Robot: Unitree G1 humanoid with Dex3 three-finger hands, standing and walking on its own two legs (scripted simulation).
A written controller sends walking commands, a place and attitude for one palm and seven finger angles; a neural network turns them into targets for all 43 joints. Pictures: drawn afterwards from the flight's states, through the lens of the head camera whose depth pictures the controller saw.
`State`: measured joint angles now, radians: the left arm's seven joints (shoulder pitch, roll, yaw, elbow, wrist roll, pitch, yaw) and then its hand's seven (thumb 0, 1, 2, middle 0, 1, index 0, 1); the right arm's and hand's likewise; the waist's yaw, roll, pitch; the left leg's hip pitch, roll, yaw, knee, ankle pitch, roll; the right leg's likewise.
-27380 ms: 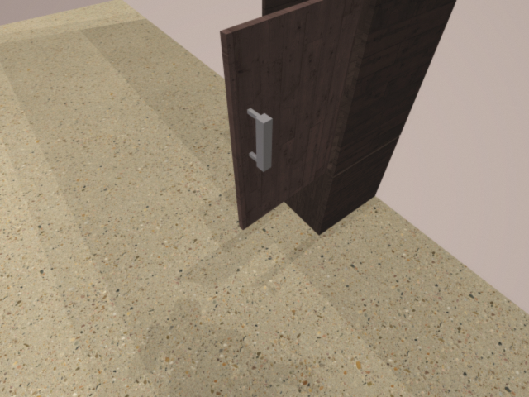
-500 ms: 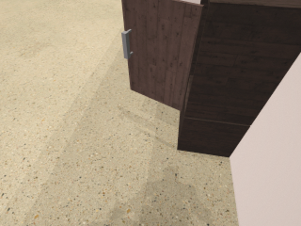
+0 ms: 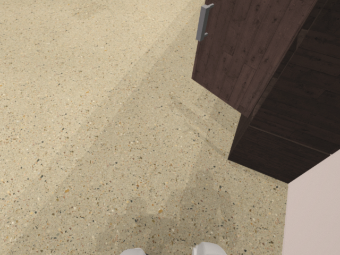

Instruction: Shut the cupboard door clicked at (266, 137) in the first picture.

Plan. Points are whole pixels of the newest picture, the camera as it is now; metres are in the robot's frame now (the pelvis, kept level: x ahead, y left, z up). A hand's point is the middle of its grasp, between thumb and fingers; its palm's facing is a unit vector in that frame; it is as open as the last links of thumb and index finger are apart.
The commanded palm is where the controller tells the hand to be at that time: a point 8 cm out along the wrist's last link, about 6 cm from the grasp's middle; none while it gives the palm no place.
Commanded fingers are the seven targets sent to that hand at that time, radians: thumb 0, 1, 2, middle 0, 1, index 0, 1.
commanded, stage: walk to a spot facing it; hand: left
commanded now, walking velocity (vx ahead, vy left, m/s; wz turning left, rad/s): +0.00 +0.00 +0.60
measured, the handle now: (205, 22) +0.98 -0.11 +0.02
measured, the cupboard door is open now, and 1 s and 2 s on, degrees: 68 68 68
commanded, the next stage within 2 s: turn to face it in 1.70 s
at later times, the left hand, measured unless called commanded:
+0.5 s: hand out of the picture +0.01 +0.17 -0.15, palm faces +0.31 -0.91 -0.28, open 7.4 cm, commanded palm none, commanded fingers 0.00 0.90 0.90 -0.20 -0.30 -0.20 -0.30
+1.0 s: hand out of the picture +0.09 +0.24 -0.14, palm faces +0.54 -0.80 -0.28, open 7.4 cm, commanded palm none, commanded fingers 0.00 0.90 0.90 -0.20 -0.30 -0.20 -0.30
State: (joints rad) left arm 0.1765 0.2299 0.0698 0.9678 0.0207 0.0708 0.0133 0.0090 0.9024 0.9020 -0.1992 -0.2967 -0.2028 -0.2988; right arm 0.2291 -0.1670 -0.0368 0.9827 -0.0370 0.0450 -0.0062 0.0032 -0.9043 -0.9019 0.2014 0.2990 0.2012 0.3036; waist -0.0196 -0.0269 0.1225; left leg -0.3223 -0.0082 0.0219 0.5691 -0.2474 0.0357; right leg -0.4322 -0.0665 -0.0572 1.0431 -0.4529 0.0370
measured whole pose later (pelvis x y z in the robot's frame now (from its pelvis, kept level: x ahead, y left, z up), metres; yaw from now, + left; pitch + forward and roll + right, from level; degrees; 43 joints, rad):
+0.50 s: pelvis +0.00 -0.05 +0.01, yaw +20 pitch +0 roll +3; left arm 0.21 0.20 0.05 0.88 0.03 0.01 0.02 0.01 0.90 0.90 -0.20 -0.30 -0.20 -0.30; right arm 0.16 -0.26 -0.09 0.91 -0.02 0.08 0.03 0.01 -0.91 -0.90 0.20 0.30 0.20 0.30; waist -0.03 -0.02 0.13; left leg -0.44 0.02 0.04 0.90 -0.43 -0.06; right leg -0.17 -0.12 -0.16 0.53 -0.35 0.01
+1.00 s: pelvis +0.12 -0.01 -0.01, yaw +35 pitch +0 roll +2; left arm 0.16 0.25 0.07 0.85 0.02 -0.02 -0.04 0.01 0.90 0.90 -0.20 -0.30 -0.20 -0.30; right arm 0.34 -0.21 -0.05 0.99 -0.03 0.01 0.01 0.01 -0.90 -0.90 0.20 0.30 0.20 0.30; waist -0.03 0.02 0.07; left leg -0.13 0.00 -0.10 0.55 -0.42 -0.01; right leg -0.40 -0.07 -0.07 0.59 -0.23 0.05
